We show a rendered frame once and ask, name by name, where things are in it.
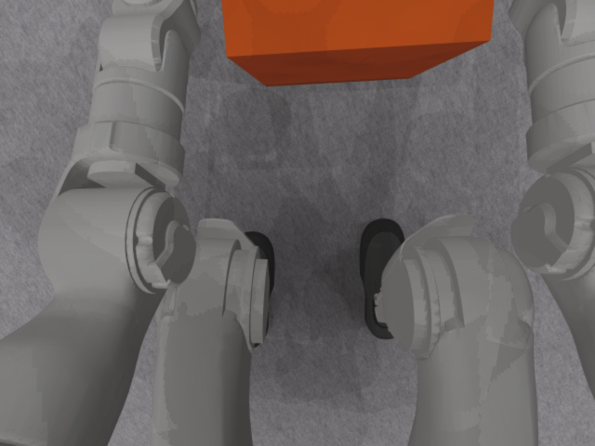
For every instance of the right robot upper arm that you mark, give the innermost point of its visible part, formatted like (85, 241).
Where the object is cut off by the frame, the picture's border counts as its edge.
(554, 235)

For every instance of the robot left forearm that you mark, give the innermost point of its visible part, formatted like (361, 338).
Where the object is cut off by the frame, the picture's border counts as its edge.
(139, 93)

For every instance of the robot right thigh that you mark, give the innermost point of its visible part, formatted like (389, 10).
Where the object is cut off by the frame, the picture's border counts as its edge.
(453, 300)

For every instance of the robot right forearm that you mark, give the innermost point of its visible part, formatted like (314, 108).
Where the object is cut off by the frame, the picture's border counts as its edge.
(558, 39)

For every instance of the carton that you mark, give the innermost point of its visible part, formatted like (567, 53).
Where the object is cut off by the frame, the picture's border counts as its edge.
(303, 42)

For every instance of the left robot upper arm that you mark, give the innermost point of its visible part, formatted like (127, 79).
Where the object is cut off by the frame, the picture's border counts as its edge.
(110, 254)

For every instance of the left robot foot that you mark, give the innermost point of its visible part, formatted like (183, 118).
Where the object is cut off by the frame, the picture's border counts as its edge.
(266, 252)

